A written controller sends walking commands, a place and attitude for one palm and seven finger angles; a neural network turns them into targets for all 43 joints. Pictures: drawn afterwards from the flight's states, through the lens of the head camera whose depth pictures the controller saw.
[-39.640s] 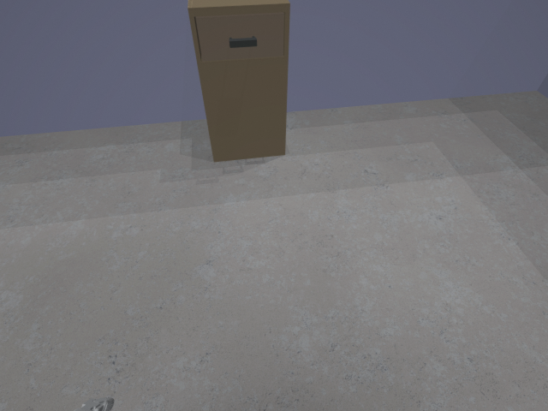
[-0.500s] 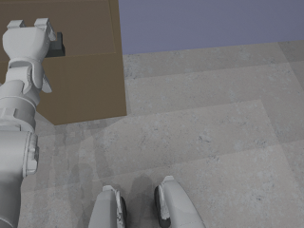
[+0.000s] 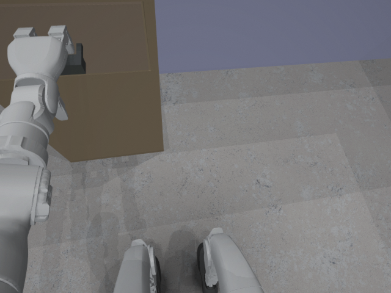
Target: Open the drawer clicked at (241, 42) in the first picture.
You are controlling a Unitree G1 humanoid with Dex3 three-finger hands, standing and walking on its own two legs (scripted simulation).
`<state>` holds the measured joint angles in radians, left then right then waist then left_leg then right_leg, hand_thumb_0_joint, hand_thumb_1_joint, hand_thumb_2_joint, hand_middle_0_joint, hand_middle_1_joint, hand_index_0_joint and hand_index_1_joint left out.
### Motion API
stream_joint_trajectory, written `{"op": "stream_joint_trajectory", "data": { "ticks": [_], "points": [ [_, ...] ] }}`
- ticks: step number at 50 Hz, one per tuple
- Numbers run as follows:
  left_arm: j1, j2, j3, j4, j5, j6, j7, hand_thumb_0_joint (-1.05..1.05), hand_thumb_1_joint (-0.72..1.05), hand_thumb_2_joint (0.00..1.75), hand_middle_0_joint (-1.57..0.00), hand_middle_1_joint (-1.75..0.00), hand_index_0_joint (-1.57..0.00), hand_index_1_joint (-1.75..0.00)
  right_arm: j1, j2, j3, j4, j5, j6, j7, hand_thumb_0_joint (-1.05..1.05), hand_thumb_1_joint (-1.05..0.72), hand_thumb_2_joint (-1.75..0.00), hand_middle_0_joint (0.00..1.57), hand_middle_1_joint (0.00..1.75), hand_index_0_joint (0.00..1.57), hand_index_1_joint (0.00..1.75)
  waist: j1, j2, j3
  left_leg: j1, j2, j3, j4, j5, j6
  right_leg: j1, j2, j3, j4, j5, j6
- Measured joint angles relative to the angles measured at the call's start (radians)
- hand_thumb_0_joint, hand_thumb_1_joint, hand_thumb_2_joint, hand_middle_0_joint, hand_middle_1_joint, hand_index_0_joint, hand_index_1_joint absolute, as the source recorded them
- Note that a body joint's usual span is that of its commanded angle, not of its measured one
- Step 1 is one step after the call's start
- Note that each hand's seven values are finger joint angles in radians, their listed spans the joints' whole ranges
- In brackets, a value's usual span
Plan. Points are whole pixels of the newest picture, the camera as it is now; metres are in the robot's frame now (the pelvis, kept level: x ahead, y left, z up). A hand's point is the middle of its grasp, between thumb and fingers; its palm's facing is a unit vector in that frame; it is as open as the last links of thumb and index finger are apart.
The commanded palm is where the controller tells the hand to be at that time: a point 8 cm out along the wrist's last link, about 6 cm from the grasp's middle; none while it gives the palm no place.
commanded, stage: lift the fingers back up to retry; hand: left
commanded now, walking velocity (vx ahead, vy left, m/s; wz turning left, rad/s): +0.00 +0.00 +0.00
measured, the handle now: (53, 57) +0.60 +0.23 +0.02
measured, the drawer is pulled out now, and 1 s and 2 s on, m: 0.00 0.00 0.00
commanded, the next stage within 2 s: re-aim the fingers above the handle in 0.88 s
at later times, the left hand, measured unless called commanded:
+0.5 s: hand (46, 70) +0.55 +0.23 +0.04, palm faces -0.10 -0.03 -0.99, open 13.5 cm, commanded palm +0.56 +0.22 +0.11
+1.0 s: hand (35, 57) +0.55 +0.23 +0.07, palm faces -0.07 -0.06 -1.00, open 13.4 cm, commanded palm +0.55 +0.23 +0.14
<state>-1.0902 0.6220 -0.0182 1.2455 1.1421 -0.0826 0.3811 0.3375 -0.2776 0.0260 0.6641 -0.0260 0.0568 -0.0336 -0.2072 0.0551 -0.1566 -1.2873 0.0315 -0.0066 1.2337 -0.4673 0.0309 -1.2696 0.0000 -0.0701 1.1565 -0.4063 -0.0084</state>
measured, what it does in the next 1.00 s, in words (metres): rises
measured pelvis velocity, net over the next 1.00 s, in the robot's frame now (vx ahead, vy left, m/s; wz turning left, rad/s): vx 0.07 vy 0.01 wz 0.00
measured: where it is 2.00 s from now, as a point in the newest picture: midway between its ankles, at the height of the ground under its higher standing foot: (181, 286)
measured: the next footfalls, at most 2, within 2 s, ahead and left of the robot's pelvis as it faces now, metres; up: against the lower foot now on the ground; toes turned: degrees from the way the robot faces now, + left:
none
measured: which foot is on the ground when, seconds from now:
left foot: down 0.00-1.00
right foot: down 0.00-1.00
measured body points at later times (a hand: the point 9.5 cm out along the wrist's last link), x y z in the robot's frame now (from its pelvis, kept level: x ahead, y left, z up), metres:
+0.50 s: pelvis +0.01 +0.01 +0.03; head +0.17 +0.02 +0.45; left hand +0.55 +0.23 +0.09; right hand -0.03 -0.26 -0.08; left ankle +0.05 +0.10 -0.62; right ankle +0.06 -0.12 -0.62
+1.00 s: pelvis +0.07 +0.01 +0.07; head +0.19 +0.01 +0.50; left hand +0.55 +0.23 +0.13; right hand +0.07 -0.27 -0.05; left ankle +0.05 +0.10 -0.62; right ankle +0.06 -0.12 -0.62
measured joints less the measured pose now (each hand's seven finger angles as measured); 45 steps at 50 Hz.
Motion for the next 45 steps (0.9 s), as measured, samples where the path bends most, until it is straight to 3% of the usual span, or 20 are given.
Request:
{"op": "stream_joint_trajectory", "data": {
  "ticks": [6, 17, 25, 39, 45],
  "points": [
    [-0.018, 0.007, 0.001, 0.014, 0.001, 0.02, -0.005, 0.0, -0.49, 0.3, -0.34, -1.22, -0.32, -1.28, -0.006, 0.004, 0.013, -0.001, 0.005, 0.005, -0.001, 0.0, -0.91, -0.89, 0.2, 0.3, 0.2, 0.3, -0.012, 0.001, 0.005, -0.01, 0.001, -0.004, 0.005, 0.007, -0.001, -0.008, 0.001, -0.004, 0.002, 0.007, -0.002],
    [0.028, 0.05, 0.031, -0.035, -0.018, 0.008, -0.111, 0.0, -0.49, 0.3, -0.33, -1.2, -0.34, -1.23, 0.013, 0.014, 0.017, -0.013, 0.014, -0.005, -0.021, 0.0, -0.91, -0.89, 0.2, 0.3, 0.2, 0.3, -0.032, 0.011, 0.034, 0.049, 0.009, 0.012, -0.056, 0.031, 0.004, 0.048, 0.011, 0.012, -0.066, 0.043, 0.005],
    [0.086, 0.021, 0.039, -0.068, -0.032, -0.024, -0.1, 0.0, -0.49, 0.3, -0.36, -1.21, -0.38, -1.22, 0.057, 0.016, -0.002, 0.028, 0.005, -0.006, -0.015, 0.0, -0.91, -0.89, 0.2, 0.3, 0.2, 0.3, -0.008, 0.011, 0.035, 0.142, 0.003, 0.02, -0.143, 0.042, 0.009, 0.141, 0.009, 0.021, -0.156, 0.055, 0.013],
    [0.213, -0.081, 0.012, -0.118, -0.045, -0.002, -0.055, 0.0, -0.49, 0.3, -0.41, -1.22, -0.42, -1.22, 0.054, 0.014, -0.051, 0.064, -0.01, 0.026, 0.009, 0.0, -0.91, -0.89, 0.2, 0.3, 0.2, 0.3, 0.033, 0.003, 0.022, 0.373, -0.003, 0.019, -0.312, 0.044, 0.007, 0.378, 0.01, 0.021, -0.333, 0.06, 0.018],
    [0.25, -0.102, 0.019, -0.127, -0.047, -0.016, -0.052, 0.0, -0.49, 0.3, -0.4, -1.22, -0.42, -1.22, 0.027, 0.014, -0.06, 0.053, -0.014, 0.039, 0.016, 0.0, -0.91, -0.89, 0.2, 0.3, 0.2, 0.3, 0.05, 0.001, 0.017, 0.428, -0.005, 0.025, -0.346, 0.039, 0.005, 0.428, 0.009, 0.027, -0.359, 0.052, 0.017]
  ]
}}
